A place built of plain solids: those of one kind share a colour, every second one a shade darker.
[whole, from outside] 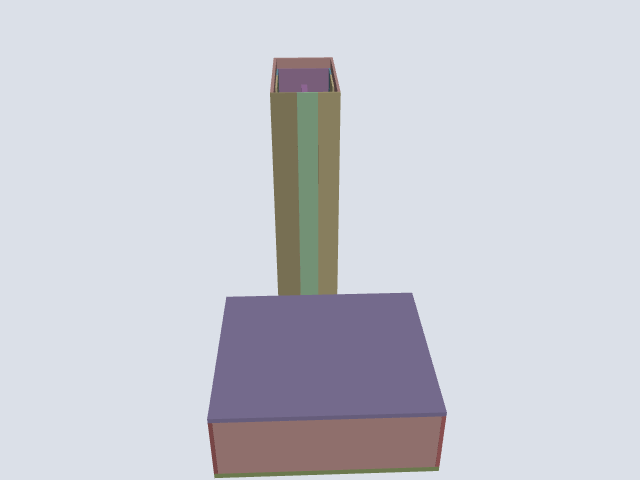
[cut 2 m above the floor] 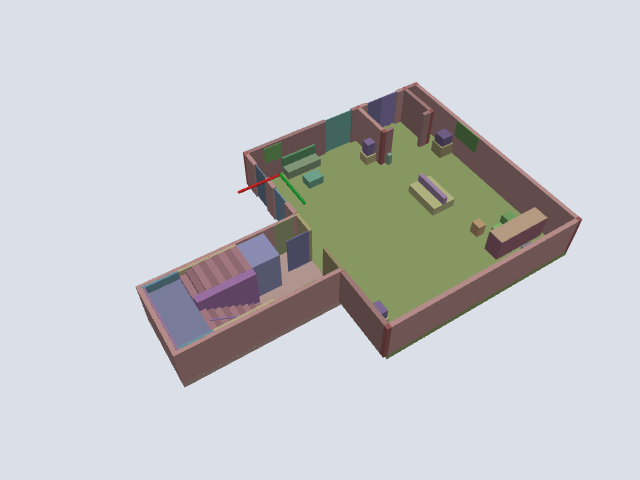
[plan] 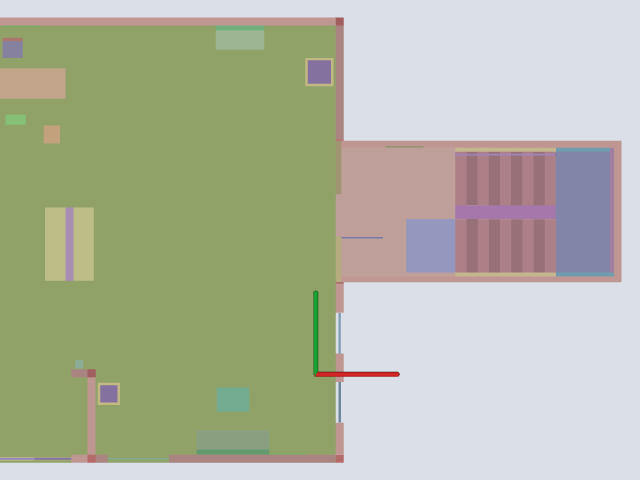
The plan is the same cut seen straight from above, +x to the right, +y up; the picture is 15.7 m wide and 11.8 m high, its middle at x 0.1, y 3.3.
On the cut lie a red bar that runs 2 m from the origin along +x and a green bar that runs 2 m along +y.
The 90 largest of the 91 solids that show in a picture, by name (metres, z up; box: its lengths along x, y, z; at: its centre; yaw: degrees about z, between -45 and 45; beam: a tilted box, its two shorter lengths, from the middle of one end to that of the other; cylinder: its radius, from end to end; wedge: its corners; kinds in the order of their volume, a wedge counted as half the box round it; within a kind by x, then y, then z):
{
 "wall_1": {"box": [0.2, 10.55, 3.4], "at": [-9.02, 3.3, 1.7]},
 "wall_2": {"box": [0.5, 0.2, 3.4], "at": [-8.66, -2.08, 1.7]},
 "wall_3": {"box": [0.2, 1.9, 3.4], "at": [-8.31, -1.03, 1.7]},
 "wall_4": {"box": [0.4, 0.2, 3.4], "at": [-8.02, -2.08, 1.7]},
 "wall_5": {"box": [0.4, 0.2, 3.4], "at": [-8.02, 0.02, 1.7]},
 "wall_6": {"box": [0.4, 0.2, 3.4], "at": [-5.82, -2.08, 1.7]},
 "wall_7": {"box": [0.4, 0.2, 3.4], "at": [-5.82, 0.02, 1.7]},
 "wall_8": {"box": [0.2, 1.9, 3.4], "at": [-5.51, -1.03, 1.7]},
 "wall_9": {"box": [0.3, 0.2, 3.4], "at": [-5.26, -2.08, 1.7]},
 "wall_10": {"box": [9.4, 0.2, 3.4], "at": [-4.21, 8.67, 1.7]},
 "wall_11": {"box": [4.1, 0.2, 3.4], "at": [-1.56, -2.08, 1.7]},
 "wall_12": {"box": [0.2, 0.79, 3.4], "at": [0.58, -1.58, 1.7]},
 "wall_13": {"box": [0.2, 0.7, 3.4], "at": [0.58, 0.16, 1.7]},
 "wall_14": {"box": [0.2, 0.72, 3.4], "at": [0.58, 1.87, 1.7]},
 "wall_15": {"box": [0.2, 2.8, 3.4], "at": [0.58, 7.17, 1.7]},
 "wall_16": {"box": [6.71, 0.14, 15.74], "at": [3.98, 2.33, 7.87]},
 "wall_17": {"box": [6.71, 0.17, 15.74], "at": [3.98, 5.66, 7.87]},
 "wall_18": {"box": [0.19, 3.48, 15.74], "at": [7.42, 4.0, 7.87]},
 "lobby_floor_slab_1": {"box": [9.6, 10.95, 0.3], "at": [-4.31, 3.3, -0.15]},
 "lobby_ceiling_slab_1": {"box": [9.6, 10.95, 0.25], "at": [-4.31, 3.3, 3.52]},
 "wall_spine_wall_1": {"box": [2.47, 0.34, 14.6], "at": [4.66, 3.98, 7.3]},
 "landing_slab_1": {"box": [1.21, 1.32, 3.19], "at": [2.82, 3.16, 1.6]},
 "landing_slab_2": {"box": [1.33, 2.97, 1.59], "at": [6.56, 3.98, 0.8]},
 "tread_slab_1": {"box": [0.28, 1.31, 3.03], "at": [3.56, 3.16, 1.52]},
 "tread_slab_2": {"box": [0.28, 1.31, 0.16], "at": [3.56, 4.81, 0.08]},
 "tread_slab_3": {"box": [0.28, 1.31, 2.87], "at": [3.84, 3.16, 1.43]},
 "tread_slab_4": {"box": [0.28, 1.31, 0.32], "at": [3.84, 4.81, 0.16]},
 "tread_slab_5": {"box": [0.28, 1.31, 2.71], "at": [4.11, 3.16, 1.36]},
 "tread_slab_6": {"box": [0.28, 1.31, 0.48], "at": [4.11, 4.81, 0.24]},
 "tread_slab_7": {"box": [0.28, 1.31, 2.55], "at": [4.39, 3.16, 1.28]},
 "tread_slab_8": {"box": [0.28, 1.31, 0.64], "at": [4.39, 4.81, 0.32]},
 "tread_slab_9": {"box": [0.28, 1.31, 0.8], "at": [4.66, 4.81, 0.4]},
 "tread_slab_10": {"box": [0.28, 1.31, 2.39], "at": [4.67, 3.16, 1.2]},
 "tread_slab_11": {"box": [0.28, 1.31, 2.23], "at": [4.94, 3.16, 1.12]},
 "tread_slab_12": {"box": [0.28, 1.31, 0.96], "at": [4.94, 4.81, 0.48]},
 "tread_slab_13": {"box": [0.28, 1.31, 2.07], "at": [5.21, 3.16, 1.04]},
 "tread_slab_14": {"box": [0.28, 1.31, 1.12], "at": [5.21, 4.81, 0.56]},
 "tread_slab_15": {"box": [0.28, 1.31, 1.91], "at": [5.49, 3.16, 0.96]},
 "tread_slab_16": {"box": [0.28, 1.31, 1.28], "at": [5.49, 4.81, 0.64]},
 "tread_slab_17": {"box": [0.28, 1.31, 1.75], "at": [5.76, 3.16, 0.88]},
 "tread_slab_18": {"box": [0.28, 1.31, 1.43], "at": [5.76, 4.81, 0.72]},
 "wall_wall_1": {"box": [2.47, 0.1, 15.16], "at": [4.66, 2.45, 7.58]},
 "wall_wall_2": {"box": [2.47, 0.1, 15.16], "at": [4.66, 5.52, 7.58]},
 "floor_slab_1": {"box": [7.03, 3.48, 0.3], "at": [4.0, 4.0, -0.15]},
 "wall_cheek_1": {"box": [0.14, 1.12, 15.74], "at": [0.56, 2.82, 7.87]},
 "wall_cheek_2": {"box": [0.14, 1.32, 15.74], "at": [0.56, 5.08, 7.87]},
 "wall_land_far_wall_1": {"box": [0.1, 3.07, 15.16], "at": [7.28, 4.03, 7.58]},
 "wall_land_wall_1": {"box": [1.33, 0.1, 15.16], "at": [6.56, 5.52, 7.58]},
 "wall_land_wall_2": {"box": [1.43, 0.1, 15.16], "at": [6.61, 2.45, 7.58]},
 "lobby_desk_body_1": {"box": [2.6, 0.75, 1.1], "at": [-7.46, 7.15, 0.55]},
 "wall_head_1": {"box": [0.14, 1.04, 13.64], "at": [0.56, 3.9, 8.92]},
 "lobby_island_seat_1": {"box": [1.2, 1.8, 0.45], "at": [-6.06, 3.2, 0.22]},
 "wallpost_1": {"box": [0.2, 0.2, 3.4], "at": [-9.02, -2.08, 1.7]},
 "wallpost_2": {"box": [0.2, 0.2, 3.4], "at": [-9.02, 8.67, 1.7]},
 "wallpost_3": {"box": [0.2, 0.2, 3.4], "at": [-8.31, 0.02, 1.7]},
 "wallpost_4": {"box": [0.2, 0.2, 3.4], "at": [-5.51, -2.08, 1.7]},
 "wallpost_5": {"box": [0.2, 0.2, 3.4], "at": [-5.51, 0.02, 1.7]},
 "wallpost_6": {"box": [0.2, 0.2, 3.4], "at": [0.58, -2.08, 1.7]},
 "wallpost_7": {"box": [0.2, 0.2, 3.4], "at": [0.58, 8.67, 1.7]},
 "lobby_seats_seat_1": {"box": [1.8, 0.6, 0.45], "at": [-2.04, -1.68, 0.22]},
 "lobby_seats_seat_2": {"box": [1.2, 0.6, 0.45], "at": [-1.87, 8.27, 0.22]},
 "lobby_planter_box_1": {"box": [0.7, 0.7, 0.65], "at": [-8.52, 0.95, 0.32]},
 "lobby_planter_box_2": {"box": [0.55, 0.55, 0.5], "at": [-5.09, -0.48, 0.25]},
 "lobby_planter_box_3": {"box": [0.7, 0.7, 0.65], "at": [0.09, 7.43, 0.32]},
 "lobby_planter_plant_1": {"box": [0.58, 0.58, 0.5], "at": [-8.52, 0.95, 0.9]},
 "lobby_planter_plant_2": {"box": [0.43, 0.43, 0.7], "at": [-5.09, -0.48, 0.85]},
 "lobby_planter_plant_3": {"box": [0.58, 0.58, 0.5], "at": [0.09, 7.43, 0.9]},
 "lobby_lift_leaf_1": {"box": [0.06, 1.0, 2.1], "at": [0.58, -0.69, 1.05]},
 "lobby_lift_leaf_2": {"box": [0.06, 1.0, 2.1], "at": [0.58, 1.01, 1.05]},
 "lobby_entrance_leaf_1": {"box": [0.9, 0.05, 2.35], "at": [-7.37, -2.08, 1.22]},
 "lobby_entrance_leaf_2": {"box": [0.9, 0.05, 2.28], "at": [-6.46, -2.08, 1.26]},
 "lobby_table_top_1": {"box": [0.8, 0.6, 0.42], "at": [-2.04, -0.63, 0.21]},
 "door_leaf_1": {"box": [0.93, 0.045, 2.08], "at": [1.23, 2.38, 1.04]},
 "door_leaf_2": {"box": [0.93, 0.045, 2.08], "at": [2.17, 5.59, 1.04]},
 "lobby_seats_back_1": {"box": [1.8, 0.12, 0.5], "at": [-2.04, -1.92, 0.7]},
 "lobby_seats_back_2": {"box": [1.2, 0.12, 0.4], "at": [-1.87, 8.51, 0.65]},
 "lobby_island_spine_1": {"box": [0.2, 1.8, 0.4], "at": [-6.06, 3.2, 0.65]},
 "lobby_parcel_box_1": {"box": [0.5, 0.45, 0.45], "at": [-8.03, 6.19, 0.22]},
 "lobby_parcel_box_2": {"box": [0.5, 0.25, 0.2], "at": [-7.38, 6.26, 0.1]},
 "lobby_desk_chair_seat_1": {"box": [0.5, 0.5, 0.48], "at": [-7.46, 8.02, 0.24]},
 "lobby_glazing_pane_1": {"box": [1.5, 0.03, 2.4], "at": [-4.37, -2.08, 1.2]},
 "lobby_left_box_1": {"box": [0.4, 0.45, 0.6], "at": [-6.49, 5.89, 0.3]},
 "lobby_board_panel_1": {"box": [0.04, 1.5, 1.2], "at": [-8.89, 2.0, 1.7]},
 "lobby_board_panel_2": {"box": [0.9, 0.04, 0.9], "at": [-0.7, -1.96, 1.45]},
 "door_front_leaf_open_1": {"box": [1.02, 0.045, 2.09], "at": [1.14, 3.36, 1.05]},
 "lobby_desk_counter_1": {"box": [2.6, 0.75, 0.04], "at": [-7.46, 7.15, 1.12]},
 "lobby_extinguisher_body_1": {"box": [0.2, 0.2, 0.6], "at": [-5.82, 0.24, 0.3]},
 "lobby_desk_chair_back_1": {"box": [0.5, 0.08, 0.47], "at": [-7.46, 8.23, 0.71]},
 "lobby_entrance_leaf_rail_1": {"box": [0.9, 0.09, 0.12], "at": [-6.46, -2.08, 0.06]},
 "handrail_rail_1": {"beam": [0.045, 0.045], "from": [3.42, 5.4, 1.06], "to": [5.9, 5.4, 2.5]}
}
